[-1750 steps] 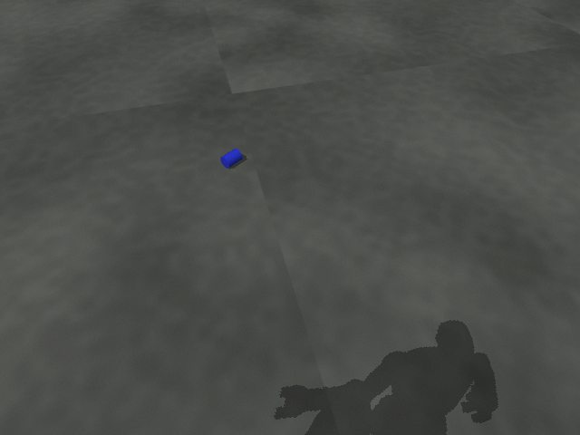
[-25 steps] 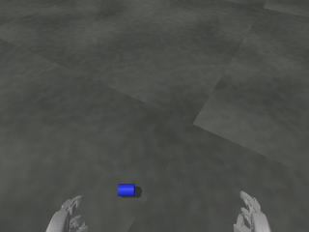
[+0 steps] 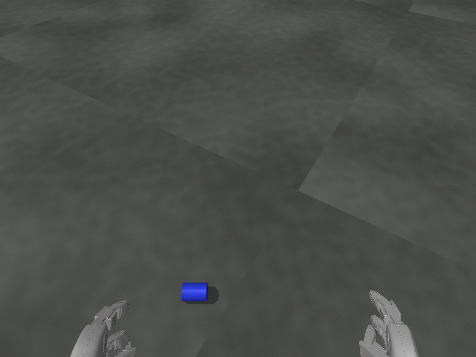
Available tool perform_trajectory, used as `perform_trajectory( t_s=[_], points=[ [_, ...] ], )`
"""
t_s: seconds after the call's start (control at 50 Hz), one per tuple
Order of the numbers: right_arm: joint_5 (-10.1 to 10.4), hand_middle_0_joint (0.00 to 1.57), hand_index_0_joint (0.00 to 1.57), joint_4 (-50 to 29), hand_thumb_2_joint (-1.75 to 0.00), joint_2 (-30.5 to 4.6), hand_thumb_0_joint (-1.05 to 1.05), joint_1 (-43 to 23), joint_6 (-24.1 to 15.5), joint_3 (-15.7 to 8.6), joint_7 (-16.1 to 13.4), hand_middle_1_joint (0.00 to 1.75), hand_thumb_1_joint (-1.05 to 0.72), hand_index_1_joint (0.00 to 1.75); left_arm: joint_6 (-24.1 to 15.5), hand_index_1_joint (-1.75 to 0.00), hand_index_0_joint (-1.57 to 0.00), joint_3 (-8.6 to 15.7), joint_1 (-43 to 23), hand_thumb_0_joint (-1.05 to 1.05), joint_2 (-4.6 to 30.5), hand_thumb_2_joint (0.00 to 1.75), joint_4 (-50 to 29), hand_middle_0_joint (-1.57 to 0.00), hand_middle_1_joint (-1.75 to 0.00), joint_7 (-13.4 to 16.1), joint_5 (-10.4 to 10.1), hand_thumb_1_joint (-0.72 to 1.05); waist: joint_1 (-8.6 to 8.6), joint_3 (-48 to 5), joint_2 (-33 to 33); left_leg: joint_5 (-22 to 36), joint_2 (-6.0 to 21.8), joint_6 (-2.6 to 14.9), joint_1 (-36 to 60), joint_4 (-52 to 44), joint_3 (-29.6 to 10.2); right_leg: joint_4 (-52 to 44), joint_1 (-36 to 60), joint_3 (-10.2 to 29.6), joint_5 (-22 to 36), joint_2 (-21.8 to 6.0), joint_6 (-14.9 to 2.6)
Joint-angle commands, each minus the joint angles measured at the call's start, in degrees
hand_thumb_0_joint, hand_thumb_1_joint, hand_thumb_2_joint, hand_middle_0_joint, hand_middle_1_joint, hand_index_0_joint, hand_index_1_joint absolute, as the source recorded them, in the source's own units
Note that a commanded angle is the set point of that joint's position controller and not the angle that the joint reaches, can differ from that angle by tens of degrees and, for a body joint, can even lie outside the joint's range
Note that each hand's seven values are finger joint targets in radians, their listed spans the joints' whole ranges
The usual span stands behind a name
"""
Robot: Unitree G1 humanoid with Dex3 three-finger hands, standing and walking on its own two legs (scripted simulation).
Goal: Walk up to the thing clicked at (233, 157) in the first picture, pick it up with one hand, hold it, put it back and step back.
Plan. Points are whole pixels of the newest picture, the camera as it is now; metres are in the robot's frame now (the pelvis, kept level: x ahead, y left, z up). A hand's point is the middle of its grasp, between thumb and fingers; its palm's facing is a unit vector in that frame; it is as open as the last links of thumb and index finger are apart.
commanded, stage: home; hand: left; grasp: from above
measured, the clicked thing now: (195, 291) +0.48 +0.18 -0.68
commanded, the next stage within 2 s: stand in 0.72 s
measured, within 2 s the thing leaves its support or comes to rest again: neither
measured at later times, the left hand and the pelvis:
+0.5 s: hand (133, 352) +0.16 +0.18 -0.05, palm faces +0.05 -0.98 -0.20, open 7.4 cm; pelvis +0.00 +0.00 +0.00, yaw +0 degrees
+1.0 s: hand out of the picture +0.14 +0.21 -0.09, palm faces +0.02 -0.95 -0.32, open 7.4 cm; pelvis -0.01 +0.00 +0.02, yaw +0 degrees
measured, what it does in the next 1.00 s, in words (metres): stands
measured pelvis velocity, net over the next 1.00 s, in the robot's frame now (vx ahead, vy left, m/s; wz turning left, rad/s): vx -0.01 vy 0.00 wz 0.00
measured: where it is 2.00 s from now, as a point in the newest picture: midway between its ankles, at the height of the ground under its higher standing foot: outside the picture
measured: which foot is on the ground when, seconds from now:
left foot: down 0.00-1.00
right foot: down 0.00-1.00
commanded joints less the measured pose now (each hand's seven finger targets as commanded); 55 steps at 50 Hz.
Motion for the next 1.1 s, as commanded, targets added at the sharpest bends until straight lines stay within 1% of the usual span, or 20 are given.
perform_trajectory(
  t_s=[0.0,0.26,0.28,0.36,0.46,0.48,0.56,0.6,0.62,0.68,0.78,0.8,0.82,0.84,0.86,0.88,0.9,0.94,1.02,1.08],
  points=[
    [0.17,0.2,0.2,-8.96,-0.9,-7.58,0.0,-3.61,-2.98,-3.36,-0.72,0.3,-0.9,0.3,-2.81,-0.3,-0.2,3.31,-1.04,0.0,6.03,0.9,-11.51,-0.2,-0.3,0.33,0.54,0.9,-0.32,-4.27,1.67,16.97,-0.68,0.1,5.7,-10.26,-0.5,-6.65,3.13,-0.8,12.65,1.73,-1.31],
    [0.19,0.2,0.2,-9.67,-0.9,-7.01,0.0,-3.84,-2.99,-3.19,-0.65,0.3,-0.9,0.3,-3.13,-0.3,-0.2,3.25,-0.83,0.0,5.64,0.9,-11.73,-0.2,-0.3,0.5,0.42,0.9,-0.09,-4.82,0.42,15.46,-1.06,0.5,4.98,-9.49,0.25,-7.32,3.53,-0.51,12.49,1.57,-0.96],
    [0.21,0.2,0.2,-9.64,-0.9,-7.27,0.0,-3.55,-2.88,-3.35,-0.64,0.3,-0.9,0.3,-3.03,-0.3,-0.2,4.06,-0.28,0.0,5.97,0.9,-10.62,-0.2,-0.3,0.57,0.26,0.9,-0.32,-4.29,-0.47,14.55,-1.15,0.64,4.43,-9.33,0.41,-7.52,3.59,-0.34,11.86,1.51,-0.88],
    [0.23,0.2,0.2,-9.27,-0.9,-7.72,0.0,-3.26,-2.78,-3.64,-0.61,0.3,-0.9,0.3,-2.98,-0.3,-0.2,3.81,-0.36,0.0,6.35,0.9,-11.45,-0.2,-0.3,0.44,0.29,0.9,-0.51,-5.77,0.66,18.79,-0.81,0.3,5.86,-9.06,-0.1,-6.4,4.0,-0.41,14.69,1.59,-1.2],
    [0.17,0.2,0.2,-9.21,-0.9,-7.54,0.0,-3.27,-2.57,-3.53,-0.58,0.3,-0.9,0.3,-2.83,-0.3,-0.2,4.33,0.29,0.0,6.17,0.9,-9.53,-0.2,-0.3,0.61,0.31,0.9,-0.6,-4.58,-0.89,16.49,-1.04,0.68,4.8,-8.86,0.36,-7.28,3.78,-0.28,13.65,1.5,-0.96],
    [0.18,0.2,0.2,-9.57,-0.9,-7.39,0.0,-3.39,-2.56,-3.41,-0.57,0.3,-0.9,0.3,-2.98,-0.3,-0.2,3.42,-0.84,0.0,5.8,0.9,-11.06,-0.2,-0.3,0.55,0.32,0.9,-0.67,-4.51,-0.28,16.24,-1.04,0.62,4.72,-9.1,0.26,-7.22,3.49,-0.32,13.44,1.5,-0.96],
    [0.24,0.2,0.2,-9.64,-0.9,-7.4,0.0,-3.35,-2.4,-3.52,-0.51,0.3,-0.9,0.3,-2.8,-0.3,-0.2,4.02,0.06,0.0,6.34,0.9,-10.87,-0.2,-0.3,0.4,0.2,0.9,-0.43,-5.76,-0.81,17.84,-1.23,0.73,5.02,-8.33,0.56,-7.25,4.73,-0.05,15.07,1.21,-0.91],
    [0.34,0.2,0.2,-10.1,-0.9,-7.16,0.0,-3.72,-2.44,-3.25,-0.44,0.3,-0.9,0.3,-3.07,-0.3,-0.2,3.15,-1.72,0.0,6.1,0.9,-12.88,-0.2,-0.3,0.41,0.38,0.9,-0.33,-5.55,0.4,17.97,-1.08,0.54,5.4,-8.81,0.44,-6.99,4.26,-0.27,15.0,1.36,-1.0],
    [0.3,0.2,0.2,-9.26,-0.9,-7.58,0.0,-3.37,-2.27,-3.55,-0.51,0.3,-0.9,0.3,-2.72,-0.3,-0.2,4.0,-0.08,0.0,6.25,0.9,-10.16,-0.2,-0.3,0.52,0.37,0.9,-0.3,-3.47,-0.04,16.16,-1.04,0.56,4.63,-9.12,0.5,-7.27,3.59,-0.23,13.21,1.33,-1.0],
    [0.32,0.2,0.2,-9.49,-0.9,-7.41,0.0,-3.56,-2.31,-3.51,-0.54,0.3,-0.9,0.3,-2.71,-0.3,-0.2,4.21,-0.3,0.0,6.47,0.9,-9.93,-0.2,-0.3,0.58,0.39,0.9,-0.55,-4.38,-0.55,14.77,-1.07,0.77,4.45,-9.21,0.24,-7.65,3.74,-0.31,12.1,1.36,-0.93],
    [0.36,0.2,0.2,-10.12,-0.9,-7.04,0.0,-4.09,-2.49,-3.17,-0.59,0.3,-0.9,0.3,-2.82,-0.3,-0.2,3.4,-1.16,0.0,6.03,0.9,-11.44,-0.2,-0.3,0.45,0.43,0.9,-0.43,-3.46,-0.58,13.0,-1.21,0.86,3.93,-9.44,0.61,-8.09,3.15,-0.37,10.78,1.34,-0.8],
    [-7.2,0.2,0.2,3.98,-0.9,-12.83,0.0,-7.7,3.8,-5.36,2.82,0.3,-0.9,0.3,-14.62,-0.3,-0.2,3.37,-17.76,0.0,10.73,0.9,8.67,-0.2,-0.3,2.63,6.92,0.9,3.57,10.57,-5.06,20.36,0.46,2.97,3.54,-14.13,-1.13,-11.72,12.84,5.12,9.24,-3.44,-3.51],
    [-6.69,0.2,0.2,4.63,-0.9,-13.6,0.0,-7.3,5.88,-6.4,4.33,0.3,-0.9,0.3,-18.5,-0.3,-0.2,4.61,-12.66,0.0,11.36,0.9,18.72,-0.2,-0.3,2.35,7.22,0.9,3.17,4.24,-7.65,23.14,0.0,3.57,9.12,-13.44,-0.16,-12.82,14.32,8.39,11.22,-4.41,-5.58],
    [-6.98,0.2,0.2,4.88,-0.9,-13.42,0.0,-6.07,6.68,-6.16,5.31,0.3,-0.9,0.3,-20.37,-0.3,-0.2,4.51,-12.6,0.0,12.32,0.9,20.99,-0.2,-0.3,2.05,7.56,0.9,2.38,1.92,-7.53,23.83,0.3,3.82,12.04,-13.85,-0.1,-12.33,15.04,9.37,13.56,-5.03,-6.05],
    [-7.14,0.2,0.2,5.04,-0.9,-13.48,0.0,-5.33,7.28,-5.93,6.07,0.3,-0.9,0.3,-21.39,-0.3,-0.2,3.92,-13.78,0.0,11.79,0.9,22.41,-0.2,-0.3,1.63,7.41,0.9,1.73,3.46,-4.35,23.58,0.42,3.53,12.15,-15.65,-1.27,-12.3,14.02,8.32,14.67,-3.78,-5.39],
    [-6.1,0.2,0.2,5.64,-0.9,-13.15,0.0,-6.52,7.5,-5.81,6.89,0.3,-0.9,0.3,-22.27,-0.3,-0.2,3.48,-13.77,0.0,11.86,0.9,24.85,-0.2,-0.3,1.41,7.04,0.9,3.0,2.26,-1.37,23.21,0.53,3.79,14.51,-17.3,-2.26,-11.72,16.5,7.48,15.86,-4.02,-4.82],
    [-4.43,0.2,0.2,6.95,-0.9,-12.15,0.0,-6.36,7.63,-5.92,7.9,0.3,-0.9,0.3,-22.89,-0.3,-0.2,3.51,-14.6,0.0,12.05,0.9,27.22,-0.2,-0.3,1.33,6.81,0.9,3.43,1.61,-0.74,21.97,0.53,4.0,15.59,-18.78,-2.41,-12.11,18.27,6.97,15.91,-4.4,-3.89],
    [-3.37,0.2,0.2,8.34,-0.9,-11.96,0.0,-8.36,8.21,-6.18,8.61,0.3,-0.9,0.3,-23.23,-0.3,-0.2,4.03,-15.71,0.0,11.66,0.9,32.09,-0.2,-0.3,1.21,6.19,0.9,4.0,1.96,-3.84,21.76,0.36,3.44,17.19,-19.44,-1.93,-14.16,18.35,7.56,16.23,-4.61,-3.63],
    [-3.46,0.2,0.2,12.16,-0.9,-11.84,0.0,-8.79,9.57,-6.55,9.06,0.3,-0.9,0.3,-24.76,-0.3,-0.2,3.93,-18.51,0.0,11.65,0.9,40.25,-0.2,-0.3,1.36,6.09,0.9,3.53,4.25,-3.68,15.72,0.66,3.66,18.79,-23.18,-3.02,-19.39,19.29,7.78,10.32,-5.27,-2.95],
    [-3.62,0.2,0.2,14.42,-0.9,-12.71,0.0,-8.74,9.8,-6.72,8.89,0.3,-0.9,0.3,-25.54,-0.3,-0.2,3.71,-18.53,0.0,10.91,0.9,45.19,-0.2,-0.3,1.27,5.89,0.9,3.62,5.09,0.0,17.21,2.46,3.84,21.05,-27.69,-5.45,-19.67,21.02,5.72,13.28,-4.14,-2.15]
  ],
)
